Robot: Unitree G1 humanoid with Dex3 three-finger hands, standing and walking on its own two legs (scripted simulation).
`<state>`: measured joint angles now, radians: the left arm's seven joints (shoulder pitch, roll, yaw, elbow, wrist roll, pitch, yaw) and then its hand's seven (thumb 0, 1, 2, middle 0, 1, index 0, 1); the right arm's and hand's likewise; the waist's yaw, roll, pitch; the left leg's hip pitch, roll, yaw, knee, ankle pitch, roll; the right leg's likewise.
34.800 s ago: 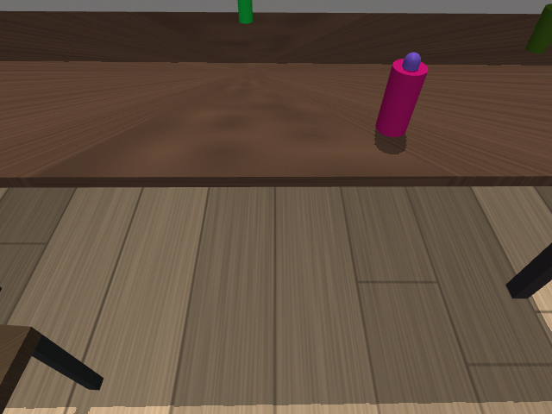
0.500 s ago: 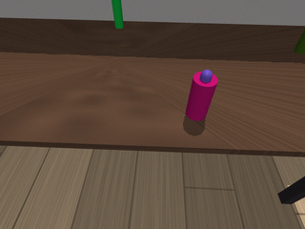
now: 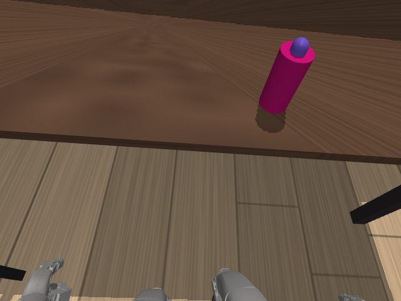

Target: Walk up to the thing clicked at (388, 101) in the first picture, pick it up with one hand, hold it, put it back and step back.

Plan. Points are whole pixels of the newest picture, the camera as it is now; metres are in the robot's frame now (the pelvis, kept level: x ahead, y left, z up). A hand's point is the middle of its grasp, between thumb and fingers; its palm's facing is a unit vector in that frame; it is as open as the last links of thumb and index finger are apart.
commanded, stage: step back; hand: right
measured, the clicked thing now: (286, 75) +0.57 -0.20 +0.08
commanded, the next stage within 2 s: none
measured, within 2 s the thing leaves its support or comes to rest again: neither
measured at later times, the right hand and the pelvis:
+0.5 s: hand out of the picture -0.01 -0.29 -0.15, palm faces +0.03 +0.93 -0.37, open 7.4 cm; pelvis -0.10 -0.02 +0.01, yaw -4 degrees
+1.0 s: hand out of the picture -0.13 -0.29 -0.12, palm faces +0.00 +0.90 -0.43, open 7.4 cm; pelvis -0.24 -0.01 +0.00, yaw -4 degrees
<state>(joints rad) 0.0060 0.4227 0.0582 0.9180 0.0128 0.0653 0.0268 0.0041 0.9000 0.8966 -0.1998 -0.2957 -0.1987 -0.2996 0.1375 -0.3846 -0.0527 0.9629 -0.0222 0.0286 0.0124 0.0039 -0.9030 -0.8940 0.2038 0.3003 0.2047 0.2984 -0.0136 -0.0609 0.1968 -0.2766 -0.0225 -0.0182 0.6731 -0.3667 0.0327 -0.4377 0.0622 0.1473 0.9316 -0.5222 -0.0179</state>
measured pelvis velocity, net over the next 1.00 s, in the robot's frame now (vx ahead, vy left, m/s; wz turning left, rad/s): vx -0.24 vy -0.01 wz -0.07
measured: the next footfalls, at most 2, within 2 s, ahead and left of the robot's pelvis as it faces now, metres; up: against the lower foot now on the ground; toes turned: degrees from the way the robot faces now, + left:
right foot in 0.32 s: -0.04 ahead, -0.13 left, +0.00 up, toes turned -1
left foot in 0.68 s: -0.12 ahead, +0.11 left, +0.00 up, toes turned -2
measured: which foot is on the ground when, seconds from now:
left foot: down 0.00-0.34, up 0.36-0.66, down 0.68-1.00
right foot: up 0.00-0.30, down 0.32-0.70, up 0.72-1.00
